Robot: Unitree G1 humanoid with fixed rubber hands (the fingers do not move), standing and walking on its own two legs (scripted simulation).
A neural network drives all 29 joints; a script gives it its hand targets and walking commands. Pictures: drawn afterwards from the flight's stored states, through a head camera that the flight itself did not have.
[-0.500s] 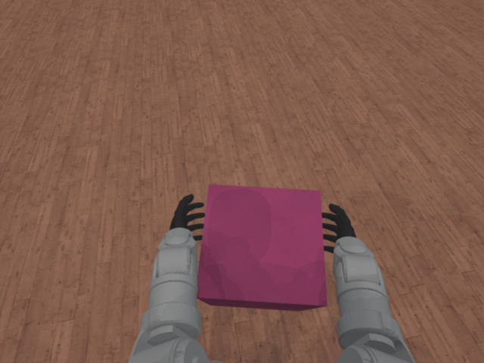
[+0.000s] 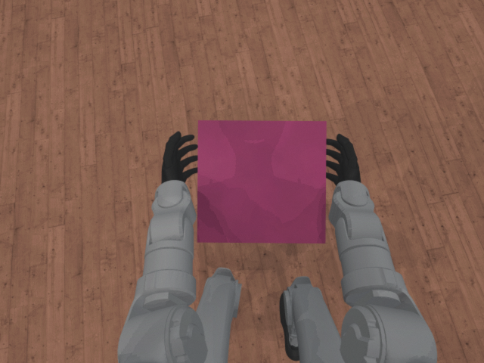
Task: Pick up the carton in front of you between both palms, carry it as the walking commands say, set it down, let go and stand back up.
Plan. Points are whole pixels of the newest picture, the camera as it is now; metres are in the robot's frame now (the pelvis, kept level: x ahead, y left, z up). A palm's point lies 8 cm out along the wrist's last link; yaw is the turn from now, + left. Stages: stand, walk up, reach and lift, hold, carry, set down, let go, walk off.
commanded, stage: set down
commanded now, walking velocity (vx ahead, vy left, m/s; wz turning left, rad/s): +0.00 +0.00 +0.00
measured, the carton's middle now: (258, 182) +0.43 +0.03 -0.17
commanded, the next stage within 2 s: none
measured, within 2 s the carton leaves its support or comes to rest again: rests again in 1.68 s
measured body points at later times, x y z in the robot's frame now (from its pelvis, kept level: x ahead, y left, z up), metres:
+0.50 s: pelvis -0.02 +0.01 -0.13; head +0.25 +0.01 +0.23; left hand +0.43 +0.18 -0.23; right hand +0.46 -0.11 -0.24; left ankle +0.09 +0.13 -0.60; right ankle +0.06 -0.11 -0.60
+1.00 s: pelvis -0.04 +0.00 -0.23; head +0.30 -0.01 +0.06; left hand +0.44 +0.18 -0.39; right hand +0.50 -0.11 -0.40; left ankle +0.09 +0.13 -0.60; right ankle +0.06 -0.11 -0.60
